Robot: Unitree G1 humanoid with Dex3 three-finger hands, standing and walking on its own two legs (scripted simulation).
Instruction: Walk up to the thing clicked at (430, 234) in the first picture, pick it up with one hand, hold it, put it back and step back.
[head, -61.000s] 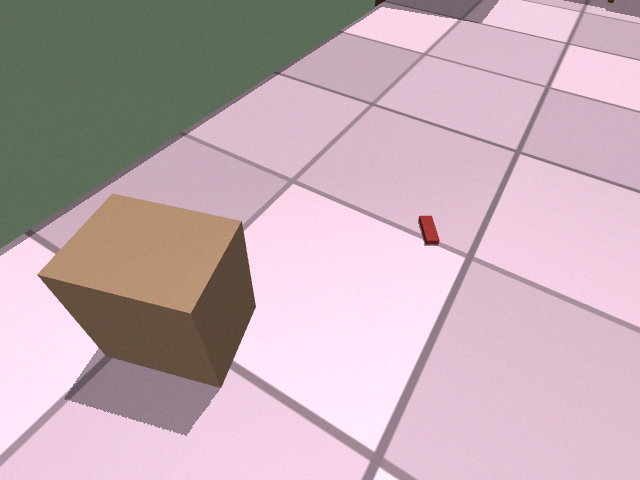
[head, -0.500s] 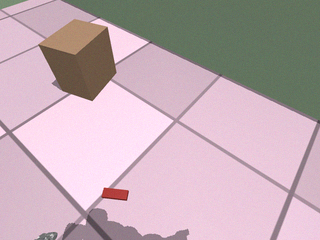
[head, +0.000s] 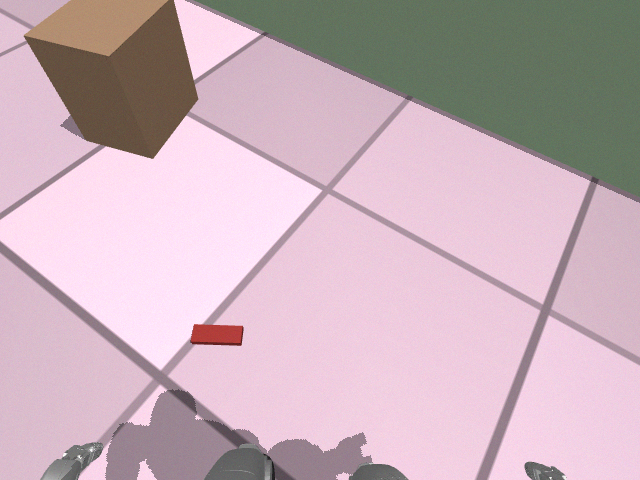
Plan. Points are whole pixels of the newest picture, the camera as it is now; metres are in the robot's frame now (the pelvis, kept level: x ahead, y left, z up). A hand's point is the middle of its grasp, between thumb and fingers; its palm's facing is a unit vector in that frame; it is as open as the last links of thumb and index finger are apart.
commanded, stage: step back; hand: left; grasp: from above
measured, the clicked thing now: (217, 334) +0.54 +0.29 -0.74
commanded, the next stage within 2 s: none
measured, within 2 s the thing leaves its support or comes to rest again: neither
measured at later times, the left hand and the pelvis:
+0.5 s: hand out of the picture -0.04 +0.26 -0.14, palm faces +0.08 -0.93 -0.37, open 7.4 cm; pelvis -0.14 -0.01 +0.01, yaw +5 degrees
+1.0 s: hand out of the picture -0.25 +0.22 -0.13, palm faces +0.04 -0.90 -0.43, open 7.4 cm; pelvis -0.31 -0.05 +0.01, yaw +3 degrees
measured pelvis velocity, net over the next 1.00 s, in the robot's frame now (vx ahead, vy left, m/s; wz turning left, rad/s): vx -0.31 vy -0.05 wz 0.05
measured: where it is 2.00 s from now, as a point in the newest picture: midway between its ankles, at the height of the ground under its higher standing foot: outside the picture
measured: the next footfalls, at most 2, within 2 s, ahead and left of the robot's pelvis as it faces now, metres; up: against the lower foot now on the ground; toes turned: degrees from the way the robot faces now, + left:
right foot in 0.04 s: +0.01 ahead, -0.13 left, +0.00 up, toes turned +3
left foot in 0.38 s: -0.10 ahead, +0.09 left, +0.00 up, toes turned +2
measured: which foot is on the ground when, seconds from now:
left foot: down 0.00-0.06, up 0.08-0.36, down 0.38-0.82, up 0.84-1.00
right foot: up 0.00-0.02, down 0.04-0.40, up 0.42-0.76, down 0.78-1.00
